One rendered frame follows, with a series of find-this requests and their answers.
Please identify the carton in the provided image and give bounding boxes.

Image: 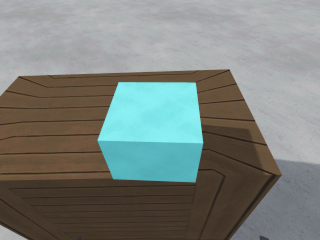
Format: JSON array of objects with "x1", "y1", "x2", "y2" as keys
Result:
[{"x1": 97, "y1": 82, "x2": 203, "y2": 183}]

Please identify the pedestal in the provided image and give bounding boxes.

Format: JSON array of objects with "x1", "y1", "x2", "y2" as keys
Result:
[{"x1": 0, "y1": 69, "x2": 282, "y2": 240}]

